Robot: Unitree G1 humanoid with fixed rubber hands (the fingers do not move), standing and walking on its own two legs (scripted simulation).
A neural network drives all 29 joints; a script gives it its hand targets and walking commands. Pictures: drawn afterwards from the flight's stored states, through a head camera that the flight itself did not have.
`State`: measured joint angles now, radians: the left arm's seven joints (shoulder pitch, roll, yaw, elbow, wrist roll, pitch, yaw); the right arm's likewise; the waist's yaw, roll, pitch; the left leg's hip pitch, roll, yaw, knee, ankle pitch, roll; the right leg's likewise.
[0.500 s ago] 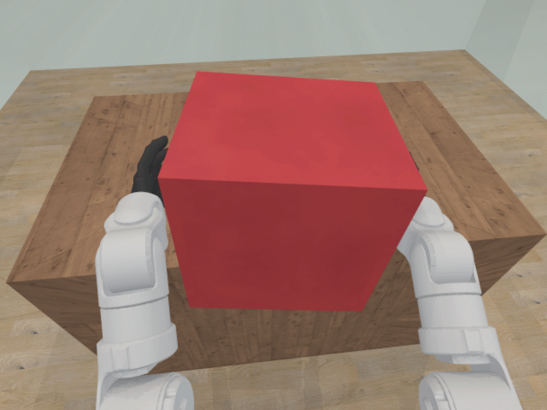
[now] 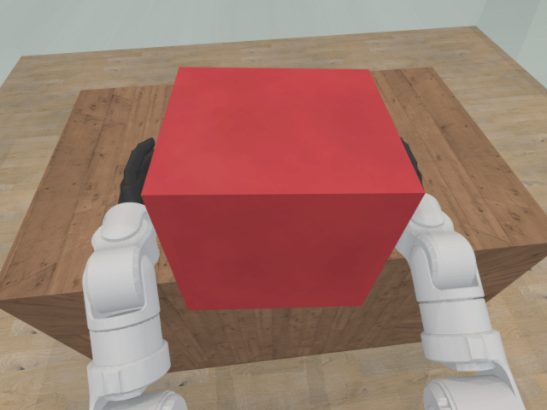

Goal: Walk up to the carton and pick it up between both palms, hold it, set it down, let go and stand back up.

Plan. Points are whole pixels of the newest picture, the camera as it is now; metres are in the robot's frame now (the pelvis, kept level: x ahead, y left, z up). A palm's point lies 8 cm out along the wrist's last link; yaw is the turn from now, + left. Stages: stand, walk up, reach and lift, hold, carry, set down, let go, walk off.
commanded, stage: hold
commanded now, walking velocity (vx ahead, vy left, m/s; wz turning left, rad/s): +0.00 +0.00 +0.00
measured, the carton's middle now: (275, 193) +0.38 +0.00 +0.12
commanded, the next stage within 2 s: none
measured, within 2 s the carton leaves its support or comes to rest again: neither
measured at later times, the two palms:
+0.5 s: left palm (125, 217) +0.30 +0.17 +0.18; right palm (418, 223) +0.31 -0.17 +0.14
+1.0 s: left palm (121, 215) +0.31 +0.17 +0.17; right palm (409, 201) +0.33 -0.17 +0.15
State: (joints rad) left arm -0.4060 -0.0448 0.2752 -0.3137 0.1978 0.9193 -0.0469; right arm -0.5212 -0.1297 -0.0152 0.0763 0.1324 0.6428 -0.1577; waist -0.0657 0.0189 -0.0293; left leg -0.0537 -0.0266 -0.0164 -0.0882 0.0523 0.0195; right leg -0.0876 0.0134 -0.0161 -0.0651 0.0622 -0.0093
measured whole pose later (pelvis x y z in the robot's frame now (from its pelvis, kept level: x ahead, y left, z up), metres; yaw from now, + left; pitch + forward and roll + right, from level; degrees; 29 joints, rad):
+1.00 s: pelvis -0.05 +0.01 +0.00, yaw +0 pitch +2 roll +0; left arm -0.57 -0.03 0.29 -0.09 0.24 0.86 -0.05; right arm -0.65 -0.09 -0.14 0.26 0.04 0.60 -0.09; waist -0.02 0.01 0.00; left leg -0.09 -0.04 0.00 -0.02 0.08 0.03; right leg -0.17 0.00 0.00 0.09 0.04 0.00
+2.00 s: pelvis -0.01 +0.02 +0.00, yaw -1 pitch -10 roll +0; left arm -0.27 -0.07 0.21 -0.59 0.23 1.10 -0.07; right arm -0.33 -0.16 0.02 -0.19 0.18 0.75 -0.18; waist -0.09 0.02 0.16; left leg 0.23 -0.04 0.01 -0.09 0.02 0.04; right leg 0.20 0.00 0.01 -0.08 0.05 0.01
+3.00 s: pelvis +0.03 +0.00 +0.00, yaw +1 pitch +3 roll +0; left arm -0.38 -0.02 0.27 -0.36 0.20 0.94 -0.05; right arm -0.49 -0.09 -0.02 0.06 0.12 0.62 -0.16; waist -0.09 0.01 0.01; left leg 0.02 -0.03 -0.03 -0.06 -0.01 0.02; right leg 0.02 0.01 -0.03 -0.09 0.02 0.00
